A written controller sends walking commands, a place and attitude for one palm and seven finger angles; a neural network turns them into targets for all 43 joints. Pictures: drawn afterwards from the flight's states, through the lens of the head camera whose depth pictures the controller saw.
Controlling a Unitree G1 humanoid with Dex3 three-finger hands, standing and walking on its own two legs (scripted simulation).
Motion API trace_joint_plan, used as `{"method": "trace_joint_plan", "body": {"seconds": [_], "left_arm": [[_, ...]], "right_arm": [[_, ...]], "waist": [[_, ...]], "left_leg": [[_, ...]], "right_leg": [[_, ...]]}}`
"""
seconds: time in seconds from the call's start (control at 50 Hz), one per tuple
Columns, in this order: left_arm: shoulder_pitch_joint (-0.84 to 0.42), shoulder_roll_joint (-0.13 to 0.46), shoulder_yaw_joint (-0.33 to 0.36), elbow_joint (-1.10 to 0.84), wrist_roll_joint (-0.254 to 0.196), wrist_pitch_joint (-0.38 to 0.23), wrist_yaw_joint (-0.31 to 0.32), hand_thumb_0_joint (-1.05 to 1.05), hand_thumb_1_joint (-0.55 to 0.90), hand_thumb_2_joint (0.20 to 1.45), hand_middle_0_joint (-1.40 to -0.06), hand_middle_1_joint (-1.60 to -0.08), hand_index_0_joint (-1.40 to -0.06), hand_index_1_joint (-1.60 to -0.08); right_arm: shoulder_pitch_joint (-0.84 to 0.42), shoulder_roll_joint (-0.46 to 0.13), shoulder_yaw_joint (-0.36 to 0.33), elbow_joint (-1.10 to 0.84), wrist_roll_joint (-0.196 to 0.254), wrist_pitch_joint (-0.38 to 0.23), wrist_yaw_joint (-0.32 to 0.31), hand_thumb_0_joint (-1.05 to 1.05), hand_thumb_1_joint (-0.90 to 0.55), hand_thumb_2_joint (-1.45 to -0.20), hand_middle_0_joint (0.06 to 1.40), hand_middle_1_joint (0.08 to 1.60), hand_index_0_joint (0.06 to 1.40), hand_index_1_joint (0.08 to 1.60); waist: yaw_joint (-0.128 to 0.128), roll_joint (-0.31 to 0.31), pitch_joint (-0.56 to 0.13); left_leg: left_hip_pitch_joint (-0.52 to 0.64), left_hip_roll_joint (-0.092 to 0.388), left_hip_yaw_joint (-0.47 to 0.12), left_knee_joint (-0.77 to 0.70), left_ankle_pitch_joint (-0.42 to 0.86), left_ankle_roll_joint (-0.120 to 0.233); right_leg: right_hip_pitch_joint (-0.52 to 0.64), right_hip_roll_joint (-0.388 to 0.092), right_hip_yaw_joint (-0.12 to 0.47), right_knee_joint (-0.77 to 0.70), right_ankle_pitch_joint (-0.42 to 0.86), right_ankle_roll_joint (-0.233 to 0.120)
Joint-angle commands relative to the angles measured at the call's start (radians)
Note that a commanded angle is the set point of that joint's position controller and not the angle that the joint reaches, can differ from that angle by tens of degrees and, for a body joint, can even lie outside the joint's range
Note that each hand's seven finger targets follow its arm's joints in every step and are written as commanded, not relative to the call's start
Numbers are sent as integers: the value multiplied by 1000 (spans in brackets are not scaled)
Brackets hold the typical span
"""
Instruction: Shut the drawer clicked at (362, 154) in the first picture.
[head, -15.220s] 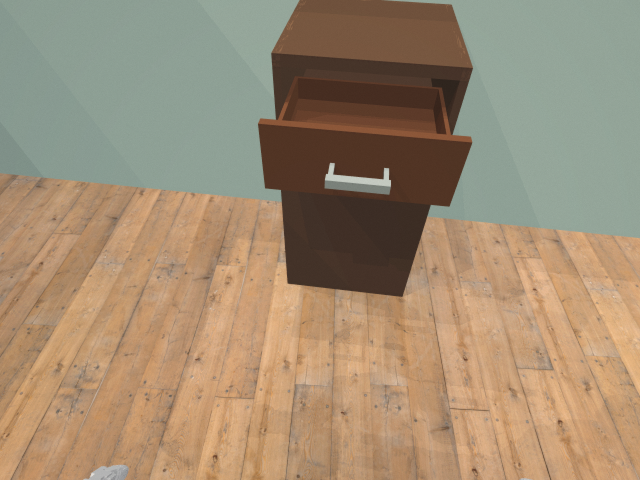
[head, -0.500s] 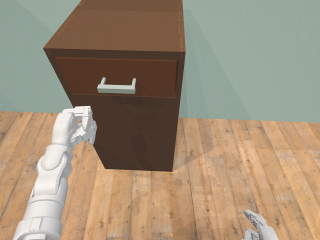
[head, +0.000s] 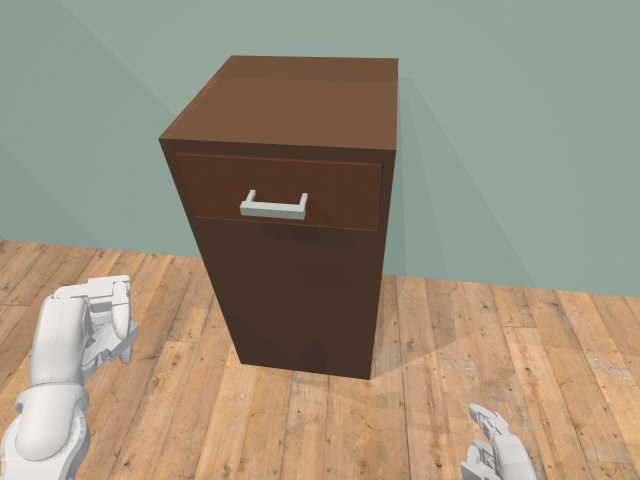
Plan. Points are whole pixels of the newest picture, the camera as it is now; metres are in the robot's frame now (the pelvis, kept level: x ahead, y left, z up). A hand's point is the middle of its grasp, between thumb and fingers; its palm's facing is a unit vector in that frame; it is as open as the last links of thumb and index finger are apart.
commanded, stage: draw the hand back to the body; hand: left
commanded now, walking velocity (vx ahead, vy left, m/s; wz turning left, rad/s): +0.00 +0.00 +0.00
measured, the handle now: (275, 203) +0.61 +0.17 +0.00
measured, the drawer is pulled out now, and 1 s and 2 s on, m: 0.00 0.00 0.00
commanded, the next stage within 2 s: step back with the hand held close in 0.34 s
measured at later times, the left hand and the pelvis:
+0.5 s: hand (82, 366) +0.17 +0.24 +0.16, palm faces +0.40 -0.83 -0.39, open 3.3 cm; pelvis -0.01 +0.00 +0.00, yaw +0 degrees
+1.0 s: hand (41, 403) +0.13 +0.26 +0.16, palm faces +0.33 -0.79 -0.52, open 3.3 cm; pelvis -0.06 +0.02 -0.01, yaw -1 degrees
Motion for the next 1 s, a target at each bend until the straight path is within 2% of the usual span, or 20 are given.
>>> {"method": "trace_joint_plan", "body": {"seconds": [0.0,0.1,0.12,0.14,0.2,0.26,0.34,0.38,0.44,0.46,0.48,0.5,0.52,0.56,0.66,0.72,0.78,0.86,0.92,0.98], "left_arm": [[-29,178,152,-295,3,-75,23,0,900,900,-1400,-1600,-1400,-1600],[89,192,188,-396,7,-94,31,0,900,900,-1400,-1600,-1400,-1600],[112,199,200,-417,8,-99,33,0,900,900,-1400,-1600,-1400,-1600],[139,212,219,-445,10,-105,37,0,900,900,-1400,-1600,-1400,-1600],[118,158,173,-376,14,-99,35,0,900,900,-1400,-1600,-1400,-1600],[79,156,168,-341,19,-100,39,0,900,900,-1400,-1600,-1400,-1600],[73,177,187,-382,25,-116,50,0,900,900,-1400,-1600,-1400,-1600],[77,178,187,-399,25,-115,52,0,900,900,-1400,-1600,-1400,-1600],[91,182,191,-411,26,-115,54,0,900,900,-1400,-1600,-1400,-1600],[-98,349,368,-492,29,-174,65,0,900,900,-1400,-1600,-1400,-1600],[84,236,290,-367,28,-172,53,0,900,900,-1400,-1600,-1400,-1600],[168,197,254,-336,29,-161,47,0,900,900,-1400,-1600,-1400,-1600],[176,174,227,-341,30,-158,40,0,900,900,-1400,-1600,-1400,-1600],[204,176,229,-369,30,-177,39,0,900,900,-1400,-1600,-1400,-1600],[283,218,270,-420,24,-191,45,0,900,900,-1400,-1600,-1400,-1600],[313,238,292,-465,22,-200,51,0,900,900,-1400,-1600,-1400,-1600],[326,243,302,-478,24,-203,55,0,900,900,-1400,-1600,-1400,-1600],[298,228,287,-485,33,-207,56,0,900,900,-1400,-1600,-1400,-1600],[295,217,287,-443,39,-212,62,0,900,900,-1400,-1600,-1400,-1600],[282,221,289,-450,43,-223,67,0,900,900,-1400,-1600,-1400,-1600]], "right_arm": [[-146,-102,-48,-158,-8,-71,-3,0,-900,-900,200,300,200,300],[-138,-103,-55,-161,-9,-105,-5,0,-900,-900,200,300,200,300],[-136,-105,-59,-163,-9,-111,-7,0,-900,-900,200,300,200,300],[-131,-107,-62,-166,-9,-118,-8,0,-900,-900,200,300,200,300],[-122,-108,-64,-143,-9,-125,-14,0,-900,-900,200,300,200,300],[-120,-114,-69,-133,-9,-131,-23,0,-900,-900,200,300,200,300],[-119,-110,-67,-132,-14,-145,-27,0,-900,-900,200,300,200,300],[-126,-107,-63,-131,-16,-155,-28,0,-900,-900,200,300,200,300],[-130,-106,-62,-128,-17,-163,-27,0,-900,-900,200,300,200,300],[-114,-117,-46,-179,-9,-134,-19,0,-900,-900,200,300,200,300],[-120,-116,-62,-147,-15,-117,-21,0,-900,-900,200,300,200,300],[-117,-115,-68,-149,-17,-100,-13,0,-900,-900,200,300,200,300],[-115,-121,-73,-157,-16,-86,-8,0,-900,-900,200,300,200,300],[-116,-127,-80,-164,-21,-72,-8,0,-900,-900,200,300,200,300],[-106,-130,-100,-197,-10,-41,-10,0,-900,-900,200,300,200,300],[-100,-125,-107,-221,-4,-31,-12,0,-900,-900,200,300,200,300],[-101,-124,-110,-231,-3,-28,-18,0,-900,-900,200,300,200,300],[-96,-136,-113,-236,-4,-38,-22,0,-900,-900,200,300,200,300],[-90,-131,-113,-230,1,-44,-23,0,-900,-900,200,300,200,300],[-81,-129,-115,-226,3,-53,-21,0,-900,-900,200,300,200,300]], "waist": [[8,-14,-74],[14,-3,-37],[15,-22,-43],[19,-6,-57],[0,-49,23],[-5,-61,62],[14,-12,-27],[18,14,-32],[21,-6,-34],[-26,53,72],[-29,-45,77],[-30,-78,62],[-36,-77,53],[-39,-28,-8],[-35,-19,-183],[-30,-24,-224],[-28,13,-209],[-33,51,-152],[-41,-12,-98],[-51,-69,-71]], "left_leg": [[14,-16,7,-52,233,35],[10,-14,3,-57,186,33],[14,-12,2,-56,185,34],[14,-13,1,-53,190,33],[3,-11,3,-60,139,36],[4,-13,7,-60,89,42],[24,-16,-1,-64,112,43],[21,-15,-3,-66,115,39],[19,-14,-4,-65,138,36],[-73,-13,-25,-66,45,46],[-101,-12,-38,-38,53,51],[-79,-8,-31,-25,91,53],[-68,-5,-23,-19,113,50],[-75,0,-25,-32,168,48],[-45,25,-31,-33,411,45],[-64,37,-42,-28,484,42],[-113,52,-54,-40,484,45],[-243,73,-72,-81,308,68],[-363,73,-71,-88,65,81],[-383,37,-66,-48,-96,76]], "right_leg": [[16,16,15,-79,210,-18],[-7,19,16,-101,150,-16],[-6,21,16,-102,147,-16],[4,20,18,-97,154,-17],[-50,20,17,-117,92,-12],[-84,17,26,-148,21,-12],[-28,9,27,-116,50,-16],[-16,7,30,-113,57,-17],[-6,11,28,-110,84,-18],[-93,-23,120,-161,87,-22],[-136,-46,112,-174,66,-19],[-154,-51,114,-180,77,-20],[-165,-54,107,-178,88,-18],[-127,-54,78,-138,161,-16],[-37,-33,29,-14,363,7],[-14,-20,21,47,411,14],[-11,-9,21,90,394,20],[7,2,31,135,308,25],[19,-15,63,129,261,21],[-42,-45,117,42,168,6]]}}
